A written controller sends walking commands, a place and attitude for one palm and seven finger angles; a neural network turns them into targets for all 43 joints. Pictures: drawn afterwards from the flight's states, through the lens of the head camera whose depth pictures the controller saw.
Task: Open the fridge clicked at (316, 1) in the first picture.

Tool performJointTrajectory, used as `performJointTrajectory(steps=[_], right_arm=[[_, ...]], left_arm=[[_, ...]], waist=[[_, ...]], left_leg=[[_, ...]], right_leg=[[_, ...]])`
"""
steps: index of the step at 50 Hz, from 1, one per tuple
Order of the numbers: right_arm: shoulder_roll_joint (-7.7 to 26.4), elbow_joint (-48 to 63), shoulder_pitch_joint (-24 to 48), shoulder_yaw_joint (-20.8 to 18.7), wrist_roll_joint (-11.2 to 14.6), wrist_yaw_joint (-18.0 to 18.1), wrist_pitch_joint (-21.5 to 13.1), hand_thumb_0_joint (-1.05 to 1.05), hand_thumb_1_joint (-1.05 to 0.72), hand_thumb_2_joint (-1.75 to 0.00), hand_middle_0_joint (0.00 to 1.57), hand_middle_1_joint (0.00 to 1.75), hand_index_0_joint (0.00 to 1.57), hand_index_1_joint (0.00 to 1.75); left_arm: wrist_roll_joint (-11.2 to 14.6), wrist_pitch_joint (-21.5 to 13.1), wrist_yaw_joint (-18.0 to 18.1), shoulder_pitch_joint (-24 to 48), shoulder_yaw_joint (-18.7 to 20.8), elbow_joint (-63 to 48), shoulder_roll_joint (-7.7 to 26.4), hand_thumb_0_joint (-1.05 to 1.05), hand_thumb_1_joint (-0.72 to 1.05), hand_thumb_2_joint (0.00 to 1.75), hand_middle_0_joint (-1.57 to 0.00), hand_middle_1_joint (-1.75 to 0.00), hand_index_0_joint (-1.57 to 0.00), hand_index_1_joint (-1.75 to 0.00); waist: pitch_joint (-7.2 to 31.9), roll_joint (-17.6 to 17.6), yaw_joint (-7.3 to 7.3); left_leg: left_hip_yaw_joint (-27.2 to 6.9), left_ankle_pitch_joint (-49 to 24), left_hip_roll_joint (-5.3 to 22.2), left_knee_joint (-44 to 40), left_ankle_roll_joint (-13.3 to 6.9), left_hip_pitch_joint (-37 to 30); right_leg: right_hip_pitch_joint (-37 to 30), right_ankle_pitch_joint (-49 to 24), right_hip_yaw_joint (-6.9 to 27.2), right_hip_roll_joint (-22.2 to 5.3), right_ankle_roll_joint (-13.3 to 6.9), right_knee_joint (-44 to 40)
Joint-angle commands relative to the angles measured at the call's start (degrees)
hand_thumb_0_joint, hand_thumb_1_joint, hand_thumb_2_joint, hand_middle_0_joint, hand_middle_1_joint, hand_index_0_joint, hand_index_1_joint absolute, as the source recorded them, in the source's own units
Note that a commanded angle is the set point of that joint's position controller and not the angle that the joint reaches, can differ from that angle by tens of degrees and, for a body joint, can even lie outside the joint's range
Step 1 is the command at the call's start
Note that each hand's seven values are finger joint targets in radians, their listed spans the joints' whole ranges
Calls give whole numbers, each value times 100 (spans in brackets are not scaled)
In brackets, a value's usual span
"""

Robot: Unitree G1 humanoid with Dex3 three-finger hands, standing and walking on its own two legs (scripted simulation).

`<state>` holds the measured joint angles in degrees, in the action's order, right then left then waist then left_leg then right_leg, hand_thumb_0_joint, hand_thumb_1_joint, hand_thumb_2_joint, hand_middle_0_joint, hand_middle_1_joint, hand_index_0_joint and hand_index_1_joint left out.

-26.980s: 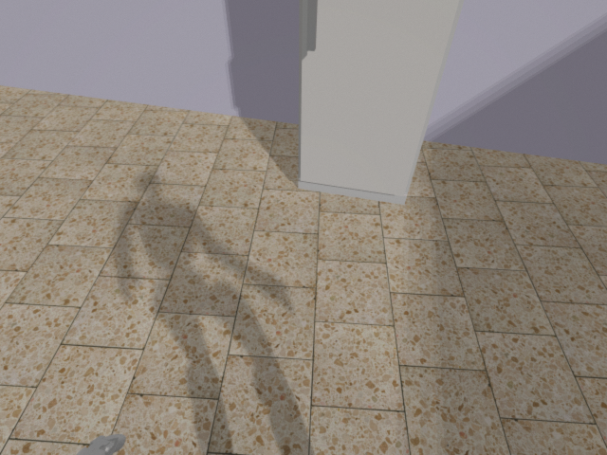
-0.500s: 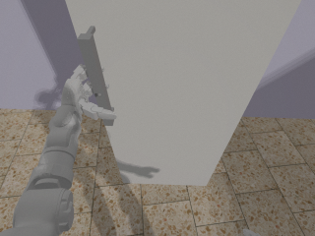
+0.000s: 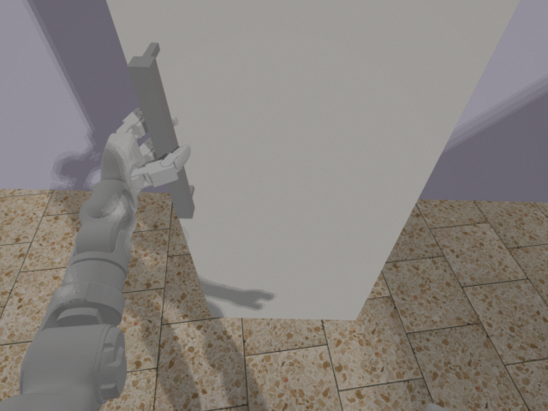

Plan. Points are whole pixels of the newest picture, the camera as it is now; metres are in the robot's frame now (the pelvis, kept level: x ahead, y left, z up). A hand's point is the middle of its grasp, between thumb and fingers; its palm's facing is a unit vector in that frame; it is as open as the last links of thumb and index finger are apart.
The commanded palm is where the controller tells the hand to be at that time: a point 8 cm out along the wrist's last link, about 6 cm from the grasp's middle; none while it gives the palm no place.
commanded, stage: grip the handle and tug to test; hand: left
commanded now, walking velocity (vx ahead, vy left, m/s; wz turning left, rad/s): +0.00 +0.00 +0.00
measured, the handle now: (172, 143) +0.49 +0.17 +0.13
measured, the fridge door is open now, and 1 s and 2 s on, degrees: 0 0 18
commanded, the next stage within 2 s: pull the door a little, standing still in 0.84 s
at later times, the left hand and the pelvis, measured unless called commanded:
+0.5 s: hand (171, 162) +0.43 +0.15 +0.15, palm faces -0.01 -1.00 +0.01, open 6.8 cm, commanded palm +0.40 +0.20 +0.14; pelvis -0.01 +0.00 +0.00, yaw +1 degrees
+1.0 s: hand (172, 163) +0.43 +0.15 +0.15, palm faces -0.02 -1.00 +0.01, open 6.7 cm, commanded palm +0.40 +0.20 +0.14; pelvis +0.02 +0.00 +0.00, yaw -1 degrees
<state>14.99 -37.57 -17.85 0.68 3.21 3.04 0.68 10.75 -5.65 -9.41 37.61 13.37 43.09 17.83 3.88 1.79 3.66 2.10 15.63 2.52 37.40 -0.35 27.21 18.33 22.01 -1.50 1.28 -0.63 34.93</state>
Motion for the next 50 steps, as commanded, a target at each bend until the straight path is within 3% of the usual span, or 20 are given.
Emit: performJointTrajectory(steps=[1,3,5,7,10,13,18,21,23,27,31,35,36,39,41,43,44,47,49,50], right_arm=[[840,650,15,-298,-12,27,-211,0,-90,-90,20,30,20,30],[815,661,66,-303,-4,23,-228,0,-90,-90,20,30,20,30],[808,654,42,-307,-12,4,-239,0,-90,-90,20,30,20,30],[833,622,29,-305,-17,23,-218,0,-90,-90,20,30,20,30],[816,599,30,-282,-16,34,-213,0,-90,-90,20,30,20,30],[828,586,20,-272,-19,38,-213,0,-90,-90,20,30,20,30],[808,600,39,-264,-11,36,-229,0,-90,-90,20,30,20,30],[831,560,-28,-259,-18,50,-233,0,-90,-90,20,30,20,30],[799,622,31,-270,-14,25,-272,0,-90,-90,20,30,20,30],[822,668,54,-277,-13,2,-278,0,-90,-90,20,30,20,30],[813,760,100,-274,7,4,-264,0,-90,-90,20,30,20,30],[793,833,177,-288,24,-6,-268,0,-90,-90,20,30,20,30],[823,853,145,-297,20,7,-254,0,-90,-90,20,30,20,30],[786,896,220,-293,36,0,-225,0,-90,-90,20,30,20,30],[812,924,212,-301,34,7,-202,0,-90,-90,20,30,20,30],[762,990,290,-301,41,-6,-208,0,-90,-90,20,30,20,30],[763,983,283,-309,37,-5,-200,0,-90,-90,20,30,20,30],[761,996,307,-307,35,-15,-175,0,-90,-90,20,30,20,30],[783,880,250,-302,24,17,-129,0,-90,-90,20,30,20,30],[784,862,237,-308,9,25,-113,0,-90,-90,20,30,20,30]], left_arm=[[38,-392,-5,2439,114,-1112,1053,0,90,90,-45,-140,-45,-140],[20,-417,-1,2726,-78,-1304,869,0,90,90,-45,-140,-45,-140],[7,-385,13,2516,-56,-1178,816,0,90,90,-45,-140,-45,-140],[-1,-396,49,2538,110,-1099,1034,0,90,90,-45,-140,-45,-140],[-21,-383,51,2806,16,-975,960,0,90,90,-45,-140,-45,-140],[-32,-429,61,2851,134,-908,1128,0,90,90,-45,-140,-45,-140],[-17,-483,21,2844,50,-779,1014,0,90,90,-45,-140,-45,-140],[-27,-532,28,3053,59,-621,1085,0,90,90,-45,-140,-45,-140],[-22,-565,17,2978,-59,-808,900,0,90,90,-45,-140,-45,-140],[23,-596,-5,2450,186,-906,1115,0,90,90,-45,-140,-45,-140],[76,-540,-50,2073,113,-1068,1007,0,90,90,-45,-140,-45,-140],[91,-436,-53,1790,107,-1414,955,0,90,90,-45,-140,-45,-140],[80,-408,-35,1550,237,-1415,1099,0,90,90,-45,-140,-45,-140],[92,-264,-48,1385,169,-1654,989,0,90,90,-45,-140,-45,-140],[107,-185,-40,1101,310,-1772,1126,0,90,90,-45,-140,-45,-140],[104,-124,-44,1090,93,-2119,856,0,90,90,-45,-140,-45,-140],[103,-58,-30,928,157,-2111,879,0,90,90,-45,-140,-45,-140],[86,59,22,938,70,-2364,806,0,90,90,-45,-140,-45,-140],[28,140,83,1575,82,-2225,923,0,90,90,-45,-140,-45,-140],[1,172,96,1730,119,-2186,971,0,90,90,-45,-140,-45,-140]], waist=[[1658,-194,33],[1747,-36,87],[1742,14,22],[1715,-111,10],[1542,-204,91],[1556,-93,56],[1589,-54,74],[1497,-232,125],[1727,40,69],[1836,-105,-59],[1683,-279,-110],[1659,-97,-160],[1721,-234,-207],[1646,-131,-220],[1675,-251,-267],[1749,-127,-248],[1738,-129,-275],[1673,-129,-239],[1538,-207,-63],[1562,-165,-56]], left_leg=[[-242,-1533,-194,-184,-211,-1769],[-245,-1567,-193,-177,-210,-1902],[-266,-1610,-189,-168,-191,-1933],[-266,-1567,-190,-176,-202,-1833],[-264,-1357,-197,-207,-209,-1712],[-265,-1331,-200,-196,-211,-1703],[-254,-1240,-200,-179,-206,-1702],[-272,-1091,-214,-176,-225,-1560],[-270,-1184,-213,-177,-204,-1735],[-227,-1314,-217,-175,-215,-1684],[-182,-1314,-228,-204,-231,-1557],[-146,-1406,-216,-241,-223,-1650],[-138,-1481,-225,-226,-238,-1629],[-102,-1586,-228,-254,-231,-1648],[-81,-1725,-225,-258,-242,-1648],[-84,-1905,-216,-270,-231,-1815],[-87,-2033,-203,-260,-225,-1866],[-101,-2175,-193,-252,-218,-1909],[-131,-2146,-191,-227,-224,-1925],[-131,-2108,-207,-221,-229,-1917]], right_leg=[[344,-2259,-53,132,-5,-481],[452,-2283,-28,127,4,-480],[498,-2247,-57,139,-16,-457],[422,-2254,-40,125,-10,-470],[504,-2114,-40,121,6,-495],[499,-2078,-18,109,-9,-491],[556,-1979,-11,110,-2,-493],[544,-1858,-2,99,4,-519],[569,-1910,-15,107,-6,-462],[334,-2125,-2,110,-9,-456],[156,-2239,-9,120,0,-486],[164,-2354,-3,128,5,-504],[23,-2417,-5,125,2,-486],[4,-2636,7,118,13,-500],[-162,-2789,3,111,15,-496],[-138,-2918,-21,119,11,-469],[-136,-3007,-27,124,7,-466],[-128,-3084,-51,125,12,-463],[30,-3081,-32,126,22,-497],[61,-3070,-9,120,30,-506]])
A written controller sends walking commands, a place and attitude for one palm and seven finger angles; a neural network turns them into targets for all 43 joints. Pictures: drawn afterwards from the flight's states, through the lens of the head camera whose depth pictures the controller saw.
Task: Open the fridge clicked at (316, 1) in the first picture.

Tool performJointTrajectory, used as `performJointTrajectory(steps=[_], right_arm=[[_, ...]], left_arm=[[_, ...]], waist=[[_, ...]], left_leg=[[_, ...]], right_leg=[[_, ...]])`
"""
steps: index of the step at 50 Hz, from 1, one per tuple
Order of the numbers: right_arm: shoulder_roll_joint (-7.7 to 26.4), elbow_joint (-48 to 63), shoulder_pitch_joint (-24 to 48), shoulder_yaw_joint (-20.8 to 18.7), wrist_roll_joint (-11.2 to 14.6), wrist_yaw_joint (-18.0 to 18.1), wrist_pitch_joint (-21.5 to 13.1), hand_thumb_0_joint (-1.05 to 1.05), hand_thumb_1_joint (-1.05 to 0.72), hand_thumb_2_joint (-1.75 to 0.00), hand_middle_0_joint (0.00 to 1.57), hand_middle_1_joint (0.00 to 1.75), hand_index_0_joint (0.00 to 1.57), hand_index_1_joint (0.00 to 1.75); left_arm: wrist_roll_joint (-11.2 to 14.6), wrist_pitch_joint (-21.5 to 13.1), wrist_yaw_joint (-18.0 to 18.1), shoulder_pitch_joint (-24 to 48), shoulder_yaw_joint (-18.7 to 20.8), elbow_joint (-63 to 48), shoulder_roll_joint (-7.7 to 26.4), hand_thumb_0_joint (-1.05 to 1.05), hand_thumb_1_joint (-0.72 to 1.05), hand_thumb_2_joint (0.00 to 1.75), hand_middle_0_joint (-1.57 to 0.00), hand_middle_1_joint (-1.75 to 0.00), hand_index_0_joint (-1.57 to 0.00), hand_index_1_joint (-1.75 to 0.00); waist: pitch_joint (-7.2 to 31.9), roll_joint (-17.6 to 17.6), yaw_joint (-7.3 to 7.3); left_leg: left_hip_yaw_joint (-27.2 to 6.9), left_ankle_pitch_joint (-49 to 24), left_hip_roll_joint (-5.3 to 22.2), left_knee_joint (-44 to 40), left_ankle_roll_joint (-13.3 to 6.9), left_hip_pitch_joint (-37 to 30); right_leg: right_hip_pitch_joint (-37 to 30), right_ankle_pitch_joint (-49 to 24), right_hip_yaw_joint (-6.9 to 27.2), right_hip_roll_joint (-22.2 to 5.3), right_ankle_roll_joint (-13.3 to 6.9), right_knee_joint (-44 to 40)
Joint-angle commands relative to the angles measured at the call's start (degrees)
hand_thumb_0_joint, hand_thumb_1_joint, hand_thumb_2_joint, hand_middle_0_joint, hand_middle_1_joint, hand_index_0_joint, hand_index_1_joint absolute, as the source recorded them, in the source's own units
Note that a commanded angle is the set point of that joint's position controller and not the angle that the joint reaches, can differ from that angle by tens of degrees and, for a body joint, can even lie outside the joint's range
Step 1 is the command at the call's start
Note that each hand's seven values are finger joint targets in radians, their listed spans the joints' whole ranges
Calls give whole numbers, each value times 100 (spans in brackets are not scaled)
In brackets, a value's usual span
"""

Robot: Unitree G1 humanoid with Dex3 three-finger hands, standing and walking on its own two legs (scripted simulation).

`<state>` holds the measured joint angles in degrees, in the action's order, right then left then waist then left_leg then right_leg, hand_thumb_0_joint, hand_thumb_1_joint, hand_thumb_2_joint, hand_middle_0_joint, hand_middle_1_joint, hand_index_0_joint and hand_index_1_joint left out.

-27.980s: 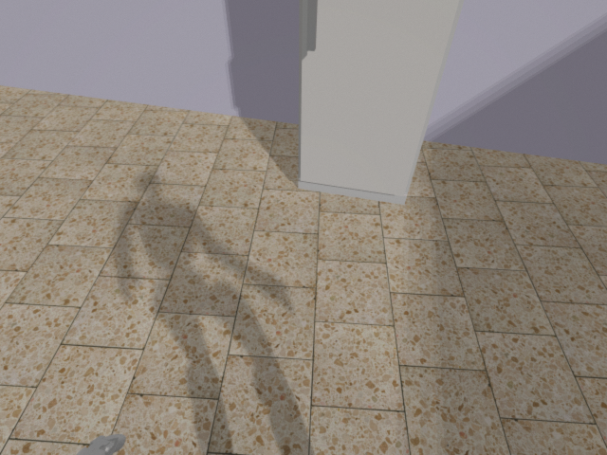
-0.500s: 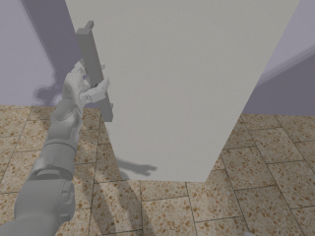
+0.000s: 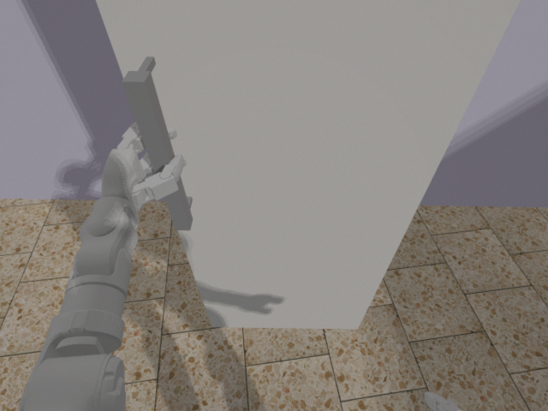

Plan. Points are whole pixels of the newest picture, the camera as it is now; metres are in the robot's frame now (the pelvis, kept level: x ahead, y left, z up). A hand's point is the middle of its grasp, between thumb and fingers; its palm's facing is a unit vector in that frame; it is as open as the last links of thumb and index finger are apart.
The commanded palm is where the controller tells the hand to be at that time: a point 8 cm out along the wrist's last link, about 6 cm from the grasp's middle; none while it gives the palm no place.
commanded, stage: pull the door a little, standing still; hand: left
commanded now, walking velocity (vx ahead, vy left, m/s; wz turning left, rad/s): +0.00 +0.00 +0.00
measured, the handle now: (169, 156) +0.47 +0.18 +0.13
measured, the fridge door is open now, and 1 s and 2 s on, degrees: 0 18 52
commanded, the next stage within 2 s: walk backward, drawing the door open in 0.50 s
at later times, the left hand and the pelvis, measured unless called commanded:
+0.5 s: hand (169, 188) +0.39 +0.15 +0.15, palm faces -0.02 -1.00 +0.00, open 6.9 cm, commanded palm +0.31 +0.21 +0.14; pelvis +0.04 +0.00 +0.01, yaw -3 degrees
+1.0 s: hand (180, 249) +0.28 +0.12 +0.14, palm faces +0.20 -0.94 -0.29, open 7.2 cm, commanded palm +0.24 +0.17 +0.14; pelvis +0.06 -0.03 +0.01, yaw +2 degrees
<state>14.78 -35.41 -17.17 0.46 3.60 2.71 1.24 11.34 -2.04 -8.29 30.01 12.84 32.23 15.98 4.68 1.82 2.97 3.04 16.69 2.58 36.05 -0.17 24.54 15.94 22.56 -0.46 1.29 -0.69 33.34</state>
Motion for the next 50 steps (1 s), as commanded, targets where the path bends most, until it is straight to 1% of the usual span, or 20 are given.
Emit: performJointTrajectory(steps=[1,4,7,15,21,30,31,32,33,34,35,37,38,40,44,46,47,48,49,50], right_arm=[[805,667,151,-287,-41,60,-153,0,-90,-90,20,30,20,30],[753,726,218,-293,-53,29,-149,0,-90,-90,20,30,20,30],[741,819,306,-294,-51,0,-149,0,-90,-90,20,30,20,30],[661,1171,616,-256,-23,-55,-141,0,-90,-90,20,30,20,30],[590,1464,823,-214,-15,-97,-156,0,-90,-90,20,30,20,30],[420,1862,1063,-133,-10,-194,-224,0,-90,-90,20,30,20,30],[540,1638,801,29,-98,78,-225,0,-90,-90,20,30,20,30],[517,1231,848,-106,-231,124,-231,0,-90,-90,20,30,20,30],[538,1287,863,-111,-292,101,-217,0,-90,-90,20,30,20,30],[585,1404,847,-133,-284,112,-169,0,-90,-90,20,30,20,30],[609,1443,852,-129,-282,108,-111,0,-90,-90,20,30,20,30],[622,1417,920,-146,-376,58,-98,0,-90,-90,20,30,20,30],[542,1415,936,-137,-456,-8,-122,0,-90,-90,20,30,20,30],[481,1399,1031,-121,-514,-38,-203,0,-90,-90,20,30,20,30],[320,1549,1072,-75,-437,9,-136,0,-90,-90,20,30,20,30],[226,1585,1196,-45,-470,100,-79,0,-90,-90,20,30,20,30],[214,1626,1087,-118,-417,109,-43,0,-90,-90,20,30,20,30],[143,1645,1137,-108,-378,124,-21,0,-90,-90,20,30,20,30],[82,1644,1217,-99,-346,154,-39,0,-90,-90,20,30,20,30],[83,1614,1264,-127,-348,191,-114,0,-90,-90,20,30,20,30]], left_arm=[[-69,-186,2,2320,192,-1156,1166,0,90,90,-45,-140,-45,-140],[-33,-143,-25,1815,166,-1343,957,0,90,90,-45,-140,-45,-140],[43,-118,-71,1292,183,-1617,908,0,90,90,-45,-140,-45,-140],[153,7,-186,-247,232,-2828,844,0,90,90,-45,-140,-45,-140],[298,244,-226,-1999,270,-3990,762,0,90,90,-45,-140,-45,-140],[391,820,-165,-5433,151,-7044,506,0,90,90,-45,-140,-45,-140],[-507,109,632,-1401,709,-7105,1965,0,90,90,-45,-140,-45,-140],[-488,-28,879,-2618,317,-5942,996,0,90,90,-45,-140,-45,-140],[-561,-1,958,-3747,-137,-5693,446,0,90,90,-45,-140,-45,-140],[-616,9,975,-4214,-371,-5858,282,0,90,90,-45,-140,-45,-140],[-636,-52,998,-4204,-493,-6216,287,0,90,90,-45,-140,-45,-140],[-690,-150,1091,-4268,-627,-6623,266,0,90,90,-45,-140,-45,-140],[-746,-163,1139,-4435,-770,-6661,93,0,90,90,-45,-140,-45,-140],[-819,-152,1239,-4626,-813,-6749,38,0,90,90,-45,-140,-45,-140],[-821,-216,1316,-5084,-835,-6880,96,0,90,90,-45,-140,-45,-140],[-828,-278,1308,-5138,-753,-6939,216,0,90,90,-45,-140,-45,-140],[-838,-309,1314,-5165,-637,-6860,265,0,90,90,-45,-140,-45,-140],[-874,-390,1303,-5128,-515,-6739,296,0,90,90,-45,-140,-45,-140],[-904,-478,1272,-5129,-414,-6517,275,0,90,90,-45,-140,-45,-140],[-919,-563,1232,-5222,-512,-6342,128,0,90,90,-45,-140,-45,-140]], waist=[[1515,-122,-42],[1859,46,-164],[1952,-142,-262],[1843,-120,-477],[1661,-202,-639],[1243,115,-745],[283,262,-132],[579,-186,-149],[596,-397,-197],[734,-199,-200],[844,239,-142],[690,1175,-99],[574,1339,-134],[327,1107,-172],[604,428,-185],[769,-154,-199],[648,-913,-223],[691,-1747,-296],[767,-2362,-403],[725,-2315,-496]], left_leg=[[-223,-2327,-216,-73,-247,-1656],[-216,-2771,-212,-41,-225,-1929],[-177,-2952,-220,-53,-238,-1885],[-85,-3407,-199,-186,-243,-1933],[-2,-3588,-164,-346,-234,-1872],[32,-3996,-86,-530,-192,-1879],[117,-3725,-159,-277,-240,-2154],[-24,-3916,-92,-133,-273,-2312],[-1,-4062,-87,-188,-243,-2226],[-15,-4532,-83,-338,-244,-2415],[-131,-5334,-32,-507,-301,-2776],[-708,-6957,431,-885,-483,-3522],[-933,-7235,647,-951,-550,-3643],[-1025,-6877,694,-1083,-497,-3425],[-708,-5548,441,-908,-301,-3145],[-404,-4019,117,-765,-148,-2160],[-210,-2607,-162,-189,-81,-1549],[-72,-531,-523,542,-52,-623],[-159,954,-699,1215,-109,47],[-296,992,-694,1576,-191,100]], right_leg=[[191,-3153,-128,114,15,-328],[91,-3468,-147,100,1,-256],[-190,-3822,-149,87,20,-233],[-667,-4414,-150,58,40,-250],[-1078,-4769,-203,7,73,-285],[-1115,-5084,-353,-85,136,-354],[-209,-5086,-17,-232,329,-761],[-229,-5255,-188,-256,407,-756],[-341,-5481,-307,-227,499,-644],[-403,-5539,-403,-156,504,-348],[-234,-5111,-484,-18,491,11],[703,-1864,-416,268,370,629],[970,-572,-305,278,292,572],[932,-182,-241,156,200,112],[135,-2079,-247,45,258,-1037],[-782,-4484,-95,-262,263,-1156],[-1208,-6255,42,-528,350,-1024],[-1791,-8009,161,-926,538,-857],[-2118,-8812,217,-1262,841,-749],[-1936,-8132,76,-1239,1019,-796]])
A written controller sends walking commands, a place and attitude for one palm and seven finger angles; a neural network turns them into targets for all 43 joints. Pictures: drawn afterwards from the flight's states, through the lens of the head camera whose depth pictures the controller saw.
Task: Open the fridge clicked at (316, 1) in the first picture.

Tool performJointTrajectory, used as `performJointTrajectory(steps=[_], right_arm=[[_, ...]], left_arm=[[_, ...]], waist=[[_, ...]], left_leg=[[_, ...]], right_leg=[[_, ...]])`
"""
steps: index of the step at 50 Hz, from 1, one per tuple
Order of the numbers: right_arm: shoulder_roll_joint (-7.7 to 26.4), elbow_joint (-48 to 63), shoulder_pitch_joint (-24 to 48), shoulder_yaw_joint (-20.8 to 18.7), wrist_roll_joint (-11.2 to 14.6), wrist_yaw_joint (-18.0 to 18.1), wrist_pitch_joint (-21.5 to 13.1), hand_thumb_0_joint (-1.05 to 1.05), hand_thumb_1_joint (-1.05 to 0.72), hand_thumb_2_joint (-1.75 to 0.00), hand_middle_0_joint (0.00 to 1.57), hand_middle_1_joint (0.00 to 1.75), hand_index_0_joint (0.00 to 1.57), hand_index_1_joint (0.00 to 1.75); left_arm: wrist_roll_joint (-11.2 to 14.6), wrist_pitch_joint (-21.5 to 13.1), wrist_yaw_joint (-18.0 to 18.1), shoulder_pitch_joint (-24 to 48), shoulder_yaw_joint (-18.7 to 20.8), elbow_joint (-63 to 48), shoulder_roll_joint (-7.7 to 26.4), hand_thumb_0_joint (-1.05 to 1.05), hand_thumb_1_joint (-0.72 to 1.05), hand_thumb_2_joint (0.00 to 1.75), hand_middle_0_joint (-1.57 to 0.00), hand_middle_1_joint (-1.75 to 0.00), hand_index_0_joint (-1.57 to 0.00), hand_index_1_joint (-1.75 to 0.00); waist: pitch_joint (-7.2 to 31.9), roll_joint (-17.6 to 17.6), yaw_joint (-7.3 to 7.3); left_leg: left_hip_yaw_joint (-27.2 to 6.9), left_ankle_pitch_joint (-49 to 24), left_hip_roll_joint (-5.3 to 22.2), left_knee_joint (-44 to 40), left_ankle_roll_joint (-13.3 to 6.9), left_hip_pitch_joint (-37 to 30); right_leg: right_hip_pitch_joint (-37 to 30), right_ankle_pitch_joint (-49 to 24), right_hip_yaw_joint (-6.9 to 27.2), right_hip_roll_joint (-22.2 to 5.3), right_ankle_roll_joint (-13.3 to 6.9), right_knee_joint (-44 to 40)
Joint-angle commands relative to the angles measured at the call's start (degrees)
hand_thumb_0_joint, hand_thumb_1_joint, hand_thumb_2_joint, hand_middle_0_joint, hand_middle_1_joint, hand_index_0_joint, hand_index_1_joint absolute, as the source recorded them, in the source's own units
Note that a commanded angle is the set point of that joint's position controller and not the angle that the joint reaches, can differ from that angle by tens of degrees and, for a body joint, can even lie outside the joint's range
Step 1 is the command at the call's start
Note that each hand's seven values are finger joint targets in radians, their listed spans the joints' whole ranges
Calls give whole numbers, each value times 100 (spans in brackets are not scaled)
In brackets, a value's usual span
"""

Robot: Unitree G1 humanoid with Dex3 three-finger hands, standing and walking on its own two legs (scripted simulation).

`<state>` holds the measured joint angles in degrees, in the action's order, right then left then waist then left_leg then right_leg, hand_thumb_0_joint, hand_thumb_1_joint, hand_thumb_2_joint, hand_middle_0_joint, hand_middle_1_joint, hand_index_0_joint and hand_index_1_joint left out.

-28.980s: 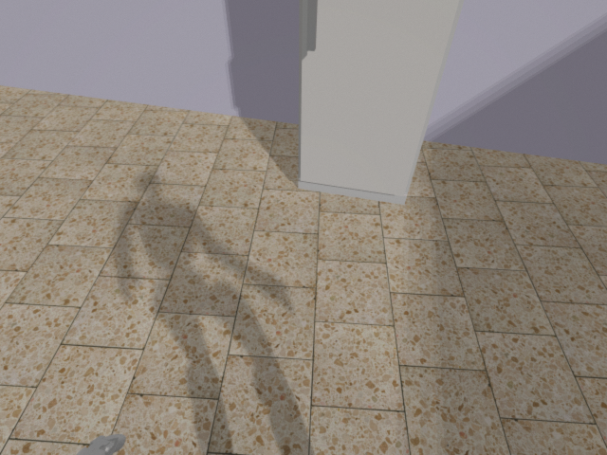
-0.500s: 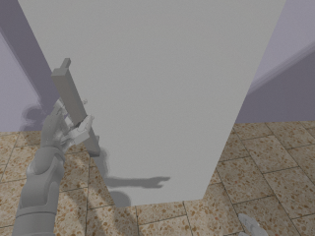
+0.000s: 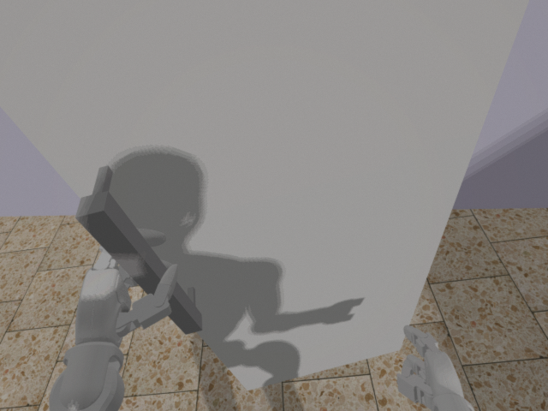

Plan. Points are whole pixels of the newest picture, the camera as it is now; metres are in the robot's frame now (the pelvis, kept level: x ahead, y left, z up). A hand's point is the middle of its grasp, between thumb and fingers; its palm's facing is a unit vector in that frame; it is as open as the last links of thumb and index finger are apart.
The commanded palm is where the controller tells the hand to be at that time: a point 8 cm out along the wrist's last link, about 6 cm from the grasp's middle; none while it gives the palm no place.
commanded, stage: walk backward, drawing the door open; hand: left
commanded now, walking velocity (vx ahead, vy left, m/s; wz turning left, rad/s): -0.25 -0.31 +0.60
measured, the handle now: (156, 263) +0.28 +0.17 +0.12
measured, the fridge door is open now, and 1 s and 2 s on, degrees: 18 52 62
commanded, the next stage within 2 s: stop walking and hold the door back in 1.12 s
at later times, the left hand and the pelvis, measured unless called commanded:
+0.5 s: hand (197, 408) +0.12 +0.07 +0.13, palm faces +0.26 -0.96 -0.15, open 7.1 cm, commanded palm +0.07 +0.11 +0.13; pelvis -0.09 -0.11 +0.00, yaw +17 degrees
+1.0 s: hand out of the picture +0.03 -0.04 +0.13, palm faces +0.71 -0.66 -0.23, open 7.2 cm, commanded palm -0.02 -0.04 +0.13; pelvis -0.07 -0.34 +0.00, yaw +41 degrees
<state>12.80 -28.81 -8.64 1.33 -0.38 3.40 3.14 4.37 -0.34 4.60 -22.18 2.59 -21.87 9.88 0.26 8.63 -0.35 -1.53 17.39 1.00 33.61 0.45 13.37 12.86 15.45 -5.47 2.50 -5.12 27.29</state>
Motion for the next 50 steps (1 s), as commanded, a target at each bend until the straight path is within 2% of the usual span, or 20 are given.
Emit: performJointTrajectory(steps=[1,3,6,10,11,13,14,20,25,27,31,33,35,37,38,39,41,43,46,50], right_arm=[[250,906,501,-218,42,152,-373,0,-90,-90,20,30,20,30],[133,809,454,-127,15,201,-401,0,-90,-90,20,30,20,30],[203,616,380,-149,-63,273,-457,0,-90,-90,20,30,20,30],[205,531,156,-174,-82,321,-696,0,-90,-90,20,30,20,30],[329,456,41,-217,-68,342,-762,0,-90,-90,20,30,20,30],[555,508,-2,-293,-216,254,-902,0,-90,-90,20,30,20,30],[502,408,226,-257,-327,171,-915,0,-90,-90,20,30,20,30],[402,121,548,-388,-215,83,-1069,0,-90,-90,20,30,20,30],[381,18,574,-467,-120,51,-1193,0,-90,-90,20,30,20,30],[220,-25,541,-439,-66,28,-1248,0,-90,-90,20,30,20,30],[-28,-275,610,-501,19,131,-1185,0,-90,-90,20,30,20,30],[122,-163,617,-538,-39,303,-1222,0,-90,-90,20,30,20,30],[-42,-36,519,-356,-140,404,-1357,0,-90,-90,20,30,20,30],[60,-151,-6,-319,-109,464,-1450,0,-90,-90,20,30,20,30],[278,-134,-153,-386,-157,470,-1490,0,-90,-90,20,30,20,30],[500,-146,-284,-507,-307,358,-1496,0,-90,-90,20,30,20,30],[849,-29,7,-580,-334,153,-1334,0,-90,-90,20,30,20,30],[619,-13,458,-576,-338,194,-1336,0,-90,-90,20,30,20,30],[548,-59,444,-621,-183,75,-1401,0,-90,-90,20,30,20,30],[468,135,582,-593,76,92,-1322,0,-90,-90,20,30,20,30]], left_arm=[[-255,-737,-61,30,486,-853,768,0,90,90,-45,-140,-45,-140],[-323,-735,-115,179,249,-1011,493,0,90,90,-45,-140,-45,-140],[-327,-843,-57,470,198,-1344,590,0,90,90,-45,-140,-45,-140],[-343,-920,-20,779,-59,-1833,449,0,90,90,-45,-140,-45,-140],[-320,-927,-12,859,-141,-1884,534,0,90,90,-45,-140,-45,-140],[-438,-1024,30,1046,-404,-2036,458,0,90,90,-45,-140,-45,-140],[-653,-1062,82,1095,-250,-1974,727,0,90,90,-45,-140,-45,-140],[-534,-774,58,978,-531,-1938,210,0,90,90,-45,-140,-45,-140],[-526,-794,106,1225,-423,-2060,375,0,90,90,-45,-140,-45,-140],[-478,-877,57,1292,-398,-2210,449,0,90,90,-45,-140,-45,-140],[-322,-831,9,1755,104,-2517,959,0,90,90,-45,-140,-45,-140],[-478,-664,-154,1729,-62,-1962,632,0,90,90,-45,-140,-45,-140],[-482,-844,-275,1849,-57,-1873,564,0,90,90,-45,-140,-45,-140],[-356,-948,-312,1610,-133,-1666,423,0,90,90,-45,-140,-45,-140],[-306,-1046,-346,1642,-341,-1747,331,0,90,90,-45,-140,-45,-140],[-490,-1203,-362,1662,-369,-1815,357,0,90,90,-45,-140,-45,-140],[-672,-1362,-261,1604,-119,-1517,455,0,90,90,-45,-140,-45,-140],[-611,-1329,-272,1741,136,-2305,782,0,90,90,-45,-140,-45,-140],[-500,-1177,-162,1903,183,-2161,525,0,90,90,-45,-140,-45,-140],[-483,-1102,23,1850,613,-1969,846,0,90,90,-45,-140,-45,-140]], waist=[[1116,-2699,-195],[1193,-2075,-88],[1208,-1374,-27],[1014,-1281,133],[951,-869,279],[935,772,217],[753,129,138],[467,177,-36],[847,1349,111],[883,779,182],[1386,-1715,159],[781,-2183,90],[368,-2030,106],[657,-1374,467],[755,-487,666],[949,520,412],[920,-694,365],[324,35,140],[407,437,25],[477,1241,-11]], left_leg=[[82,948,-443,1879,-267,1331],[157,725,-198,1836,-175,1307],[461,401,-58,1537,-84,1036],[761,-212,44,122,-126,141],[401,-834,264,-765,-210,-580],[-3805,-2928,2708,-2306,-1279,-1504],[-4128,-1852,3012,-2418,-1545,-580],[-1264,534,1097,-2302,-398,755],[-1409,1222,636,-2556,-180,779],[-1022,1052,112,-2020,-24,653],[429,561,-643,1760,250,-363],[263,1216,-244,3140,46,882],[505,1091,32,1915,29,1235],[388,-304,-17,-766,-93,-212],[-1053,-3796,1062,-1756,-411,-2175],[-3667,-6943,2851,-1404,-924,-3359],[-3849,-5382,3369,-1289,-1611,-2963],[-2754,-4323,2672,-1176,-1292,-1728],[-579,-1860,1376,-1402,-422,411],[-670,1094,950,-1547,-514,1704]], right_leg=[[-1494,-6910,651,-1470,1200,-182],[-1241,-5540,535,-1610,474,-81],[-818,-3739,298,-1627,66,-345],[-150,-2521,-142,-1245,405,-456],[342,-1994,-326,-953,613,282],[2319,1418,627,-90,1066,3598],[1899,1276,1376,-177,945,4453],[360,268,688,7,730,2040],[-690,1023,77,468,776,150],[-914,593,-8,472,705,-929],[983,123,318,-1200,-142,-1500],[674,-1380,544,-1591,-498,-1006],[-181,-3063,160,-1540,-583,-396],[169,-3778,-397,-916,-129,1795],[1991,-1566,-407,-345,495,3322],[3623,1985,371,64,896,4466],[3831,1675,1376,-380,804,4893],[3612,1114,1520,-698,815,4354],[811,-255,812,-516,758,2711],[-965,-43,-14,13,1012,1438]])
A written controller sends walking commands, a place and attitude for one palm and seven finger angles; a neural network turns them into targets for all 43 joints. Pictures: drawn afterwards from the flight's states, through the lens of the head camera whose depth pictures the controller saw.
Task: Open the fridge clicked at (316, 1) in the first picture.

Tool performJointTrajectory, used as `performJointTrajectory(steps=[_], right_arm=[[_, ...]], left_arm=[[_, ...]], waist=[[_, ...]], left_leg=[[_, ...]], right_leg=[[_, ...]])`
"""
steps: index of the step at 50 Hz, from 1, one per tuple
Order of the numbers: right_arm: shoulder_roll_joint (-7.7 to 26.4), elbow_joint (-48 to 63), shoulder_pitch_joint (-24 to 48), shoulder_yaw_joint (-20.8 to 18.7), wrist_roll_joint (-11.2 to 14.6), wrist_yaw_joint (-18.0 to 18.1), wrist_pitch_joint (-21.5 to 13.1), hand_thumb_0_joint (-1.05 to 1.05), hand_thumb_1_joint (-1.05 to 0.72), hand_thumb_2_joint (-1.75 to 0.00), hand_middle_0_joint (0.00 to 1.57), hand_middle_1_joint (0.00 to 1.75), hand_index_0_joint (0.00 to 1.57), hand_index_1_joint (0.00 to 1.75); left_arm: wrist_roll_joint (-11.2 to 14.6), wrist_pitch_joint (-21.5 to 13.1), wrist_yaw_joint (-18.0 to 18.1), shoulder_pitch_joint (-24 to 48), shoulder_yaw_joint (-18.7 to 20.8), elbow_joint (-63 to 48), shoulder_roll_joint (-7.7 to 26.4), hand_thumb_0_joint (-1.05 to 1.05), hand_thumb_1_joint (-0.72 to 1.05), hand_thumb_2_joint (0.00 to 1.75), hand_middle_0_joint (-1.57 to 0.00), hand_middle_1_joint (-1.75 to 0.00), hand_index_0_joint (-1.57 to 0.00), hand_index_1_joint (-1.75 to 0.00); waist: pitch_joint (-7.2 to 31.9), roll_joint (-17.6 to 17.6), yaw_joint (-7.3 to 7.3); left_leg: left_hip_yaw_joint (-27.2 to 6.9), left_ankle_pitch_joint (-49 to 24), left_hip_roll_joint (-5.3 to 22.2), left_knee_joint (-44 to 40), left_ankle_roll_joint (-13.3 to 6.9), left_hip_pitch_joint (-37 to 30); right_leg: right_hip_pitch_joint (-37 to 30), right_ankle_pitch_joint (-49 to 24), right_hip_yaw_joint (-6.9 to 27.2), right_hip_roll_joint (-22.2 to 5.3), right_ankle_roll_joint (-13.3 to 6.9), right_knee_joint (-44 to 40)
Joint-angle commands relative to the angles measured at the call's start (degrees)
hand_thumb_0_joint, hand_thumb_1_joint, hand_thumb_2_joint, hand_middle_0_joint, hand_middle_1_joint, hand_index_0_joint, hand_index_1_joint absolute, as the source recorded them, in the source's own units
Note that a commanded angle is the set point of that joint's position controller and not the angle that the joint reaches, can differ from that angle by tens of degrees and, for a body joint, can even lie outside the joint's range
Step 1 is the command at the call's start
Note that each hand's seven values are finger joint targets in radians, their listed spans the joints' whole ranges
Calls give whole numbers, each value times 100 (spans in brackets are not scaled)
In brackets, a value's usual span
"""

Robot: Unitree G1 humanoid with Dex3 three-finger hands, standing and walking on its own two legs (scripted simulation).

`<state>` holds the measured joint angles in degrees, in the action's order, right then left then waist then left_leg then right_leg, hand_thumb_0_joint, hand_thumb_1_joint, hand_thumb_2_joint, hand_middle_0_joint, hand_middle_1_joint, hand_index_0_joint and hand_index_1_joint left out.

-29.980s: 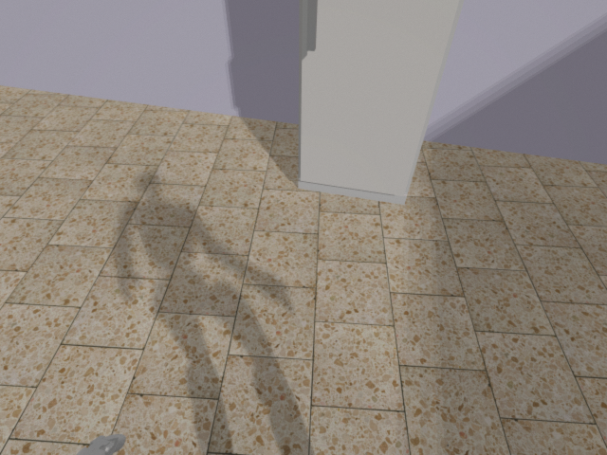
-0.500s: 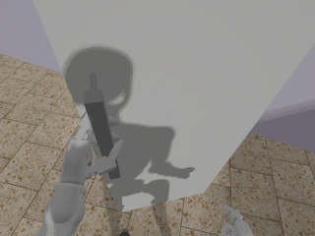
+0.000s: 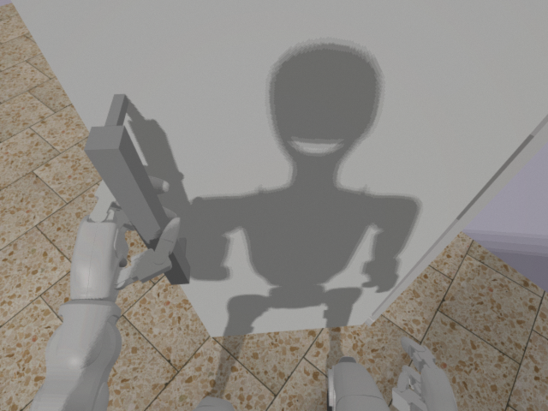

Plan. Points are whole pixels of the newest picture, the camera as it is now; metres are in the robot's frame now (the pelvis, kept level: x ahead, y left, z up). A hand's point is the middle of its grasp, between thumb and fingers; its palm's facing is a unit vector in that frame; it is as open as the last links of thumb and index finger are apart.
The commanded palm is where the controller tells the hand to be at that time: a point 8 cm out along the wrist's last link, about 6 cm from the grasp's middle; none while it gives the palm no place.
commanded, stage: walk backward, drawing the door open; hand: left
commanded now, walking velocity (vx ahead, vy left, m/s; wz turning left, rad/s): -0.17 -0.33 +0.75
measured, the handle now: (157, 210) +0.32 +0.18 +0.12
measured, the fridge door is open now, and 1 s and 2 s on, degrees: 52 62 60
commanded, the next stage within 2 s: stop walking and hold the door back in 0.12 s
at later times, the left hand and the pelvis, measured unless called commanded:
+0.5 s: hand (198, 344) +0.17 +0.09 +0.13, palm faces +0.54 -0.83 -0.14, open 6.3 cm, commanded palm +0.16 +0.15 +0.12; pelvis -0.06 -0.18 +0.00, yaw +22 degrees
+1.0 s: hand (179, 294) +0.22 +0.12 +0.13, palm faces +0.60 -0.76 -0.24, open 5.9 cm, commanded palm +0.17 +0.17 +0.12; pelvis -0.11 -0.24 +0.00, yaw +23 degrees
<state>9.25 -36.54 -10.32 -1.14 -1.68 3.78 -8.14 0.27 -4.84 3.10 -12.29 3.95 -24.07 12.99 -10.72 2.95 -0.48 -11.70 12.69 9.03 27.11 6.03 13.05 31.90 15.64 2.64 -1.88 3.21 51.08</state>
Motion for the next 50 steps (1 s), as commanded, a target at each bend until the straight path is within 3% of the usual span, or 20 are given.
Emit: performJointTrajectory(steps=[1,3,4,5,6,11,15,17,19,20,21,22,25,31,33,34,35,36,42,50], right_arm=[[822,912,797,-308,249,68,-168,0,-90,-90,20,30,20,30],[529,776,689,-260,275,53,-180,0,-90,-90,20,30,20,30],[316,717,661,-241,236,66,-143,0,-90,-90,20,30,20,30],[353,767,857,-288,177,130,-203,0,-90,-90,20,30,20,30],[415,671,868,-305,51,160,-141,0,-90,-90,20,30,20,30],[515,981,993,-221,160,185,58,0,-90,-90,20,30,20,30],[714,931,547,-136,101,297,95,0,-90,-90,20,30,20,30],[781,877,363,-63,136,312,132,0,-90,-90,20,30,20,30],[1060,1047,483,-27,173,273,129,0,-90,-90,20,30,20,30],[954,963,442,34,222,228,155,0,-90,-90,20,30,20,30],[852,832,443,85,168,190,179,0,-90,-90,20,30,20,30],[841,769,466,75,224,207,224,0,-90,-90,20,30,20,30],[1048,605,250,-49,353,178,296,0,-90,-90,20,30,20,30],[1165,515,424,59,360,279,434,0,-90,-90,20,30,20,30],[1043,461,480,59,379,271,430,0,-90,-90,20,30,20,30],[951,476,491,16,354,260,463,0,-90,-90,20,30,20,30],[1097,546,702,-66,321,261,437,0,-90,-90,20,30,20,30],[1168,420,682,-66,215,252,423,0,-90,-90,20,30,20,30],[1237,-3,285,-120,298,132,392,0,-90,-90,20,30,20,30],[1361,96,-90,-238,337,181,184,0,-90,-90,20,30,20,30]], left_arm=[[-63,-616,217,718,665,-1647,690,0,90,90,-45,-140,-45,-140],[-77,-594,275,689,728,-1687,756,0,90,90,-45,-140,-45,-140],[-52,-500,332,685,1142,-1772,1225,0,90,90,-45,-140,-45,-140],[-68,-577,342,802,1367,-1897,1461,0,90,90,-45,-140,-45,-140],[-109,-592,419,951,1627,-1832,1662,0,90,90,-45,-140,-45,-140],[190,-670,223,687,1179,-1709,1051,0,90,90,-45,-140,-45,-140],[183,-473,498,1774,885,-431,798,0,90,90,-45,-140,-45,-140],[195,-521,558,2537,529,5,695,0,90,90,-45,-140,-45,-140],[202,-682,580,3410,194,178,611,0,90,90,-45,-140,-45,-140],[145,-688,619,3805,12,318,657,0,90,90,-45,-140,-45,-140],[101,-731,627,4038,118,444,827,0,90,90,-45,-140,-45,-140],[25,-712,677,4398,596,863,1368,0,90,90,-45,-140,-45,-140],[112,-525,555,5109,153,1809,896,0,90,90,-45,-140,-45,-140],[264,-356,466,6535,409,3589,1372,0,90,90,-45,-140,-45,-140],[239,-414,451,6858,495,3958,1600,0,90,90,-45,-140,-45,-140],[209,-417,437,6912,611,4205,1882,0,90,90,-45,-140,-45,-140],[249,-380,450,6876,892,4352,2132,0,90,90,-45,-140,-45,-140],[255,-398,442,6678,1122,4627,2353,0,90,90,-45,-140,-45,-140],[208,-834,273,7571,1656,5846,2967,0,90,90,-45,-140,-45,-140],[157,-1008,248,7771,2010,6121,3223,0,90,90,-45,-140,-45,-140]], waist=[[1495,1638,-13],[1670,173,2],[1845,-1654,1],[1948,-2228,-148],[2001,-1424,-93],[1752,-1698,28],[2312,-1491,2],[2349,-678,123],[2073,1405,46],[1999,1847,-7],[2157,2065,56],[1887,1626,106],[1585,625,146],[1712,761,-72],[1894,-181,-125],[1779,-1767,-118],[1601,-1951,-286],[1521,-773,-269],[2194,-1280,-2],[2466,-1985,-117]], left_leg=[[282,1883,63,-676,-1010,1929],[716,2059,-717,1032,-667,1602],[1305,2326,-1200,3084,-403,1749],[1120,2605,-1136,5095,-473,1784],[923,2469,-952,5691,-507,1742],[1464,2162,-488,3402,-445,1010],[1506,1787,-838,1520,-651,444],[1325,978,-804,-352,-777,-346],[-352,-540,659,-1174,-1290,-1482],[-887,-2488,1260,-818,-1693,-1672],[-1223,-2320,1410,-840,-1807,-1680],[-905,-1904,1171,-851,-1706,-1132],[190,-835,536,-718,-1652,-830],[716,2031,117,-586,-1352,498],[1027,2115,-360,849,-1047,1081],[1305,2192,-930,2292,-746,2036],[860,2040,-1092,3528,-576,2401],[547,1658,-971,3903,-487,2342],[869,573,-857,3822,-386,2183],[1905,985,-995,1179,-497,622]], right_leg=[[-3003,95,-928,558,229,-1286],[-2656,435,-553,73,105,-2727],[-2099,1216,580,-1091,-332,-3624],[-1447,1023,1633,-1987,-992,-3924],[-1269,1180,1577,-2244,-1266,-3932],[-2046,-1274,-644,-1459,-1176,-2695],[-2280,-1218,422,-1854,-1042,-2975],[-2083,-960,386,-1756,-730,-2381],[-394,286,-587,-539,-140,-729],[158,1485,-555,-350,-80,2],[449,1552,-190,-411,-139,817],[314,1177,-6,-373,-158,1051],[91,515,-430,-182,-28,746],[-2117,424,-1024,234,8,-1409],[-2871,1015,-32,-296,-257,-2613],[-3046,1793,2252,-1513,-825,-3489],[-2832,1423,3745,-2511,-1161,-4080],[-2741,642,3462,-2604,-1254,-3997],[-2804,1016,1324,-1681,-811,-3272],[-2576,825,783,-1429,-907,-3409]])
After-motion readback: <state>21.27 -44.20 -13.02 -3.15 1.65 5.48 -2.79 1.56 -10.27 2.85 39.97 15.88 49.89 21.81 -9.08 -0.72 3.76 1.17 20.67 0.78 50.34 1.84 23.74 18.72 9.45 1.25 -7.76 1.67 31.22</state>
